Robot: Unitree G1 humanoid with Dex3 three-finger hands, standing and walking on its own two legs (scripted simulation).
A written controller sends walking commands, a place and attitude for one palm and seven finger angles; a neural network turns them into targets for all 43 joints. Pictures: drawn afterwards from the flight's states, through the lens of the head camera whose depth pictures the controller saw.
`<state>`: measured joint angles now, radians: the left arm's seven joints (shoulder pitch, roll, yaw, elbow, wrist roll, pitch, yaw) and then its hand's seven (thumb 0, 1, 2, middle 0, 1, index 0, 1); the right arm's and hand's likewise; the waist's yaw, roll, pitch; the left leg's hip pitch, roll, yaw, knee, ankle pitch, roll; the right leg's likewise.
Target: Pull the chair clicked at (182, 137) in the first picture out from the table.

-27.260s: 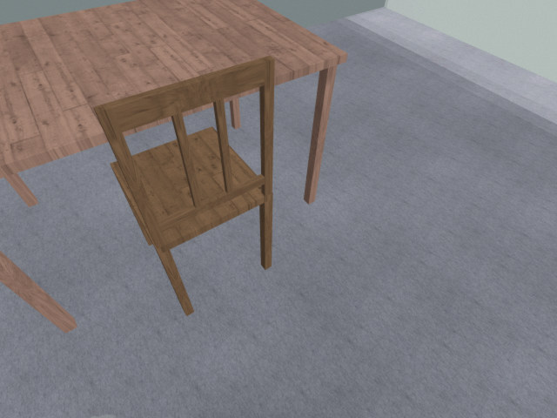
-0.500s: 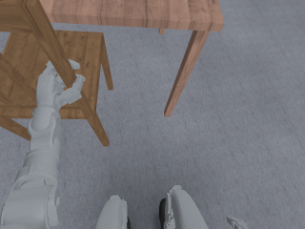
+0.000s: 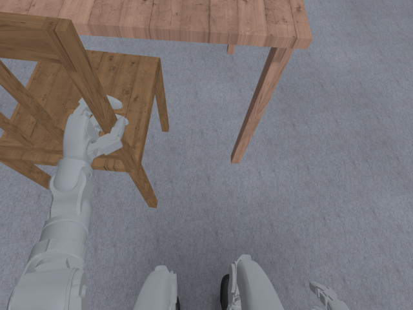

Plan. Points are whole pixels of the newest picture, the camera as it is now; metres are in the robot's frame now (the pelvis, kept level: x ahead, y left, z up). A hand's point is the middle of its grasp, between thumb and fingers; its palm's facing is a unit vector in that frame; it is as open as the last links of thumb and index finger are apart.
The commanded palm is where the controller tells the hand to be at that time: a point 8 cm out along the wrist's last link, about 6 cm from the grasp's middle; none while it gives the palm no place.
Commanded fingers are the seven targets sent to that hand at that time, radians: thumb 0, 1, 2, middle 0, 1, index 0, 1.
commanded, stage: step backward, pulling the chair out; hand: left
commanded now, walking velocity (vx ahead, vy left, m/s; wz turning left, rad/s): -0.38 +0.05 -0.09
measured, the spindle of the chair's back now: out of the picture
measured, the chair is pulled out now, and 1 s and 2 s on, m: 0.03 0.13 0.19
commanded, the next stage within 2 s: none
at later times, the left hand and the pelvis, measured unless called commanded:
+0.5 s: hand (124, 143) +0.41 +0.15 +0.03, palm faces +0.05 -0.99 -0.10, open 5.5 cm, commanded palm +0.38 +0.20 +0.03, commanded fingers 0.00 0.90 0.90 -0.50 -1.45 -0.50 -1.45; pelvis +0.00 +0.01 +0.08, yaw -1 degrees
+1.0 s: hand (144, 185) +0.33 +0.11 +0.03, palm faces +0.00 -0.99 -0.13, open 5.5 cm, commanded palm +0.32 +0.16 +0.03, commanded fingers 0.00 0.90 0.90 -0.50 -1.45 -0.50 -1.45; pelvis -0.05 -0.01 +0.08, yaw -1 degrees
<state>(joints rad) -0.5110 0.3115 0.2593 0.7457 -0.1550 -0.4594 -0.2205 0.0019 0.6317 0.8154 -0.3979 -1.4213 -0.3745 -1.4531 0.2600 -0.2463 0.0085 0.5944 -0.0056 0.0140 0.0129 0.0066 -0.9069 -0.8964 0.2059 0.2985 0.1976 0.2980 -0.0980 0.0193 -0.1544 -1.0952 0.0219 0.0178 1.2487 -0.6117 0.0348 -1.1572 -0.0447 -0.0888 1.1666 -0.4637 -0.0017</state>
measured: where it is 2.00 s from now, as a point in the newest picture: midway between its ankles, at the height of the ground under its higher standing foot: outside the picture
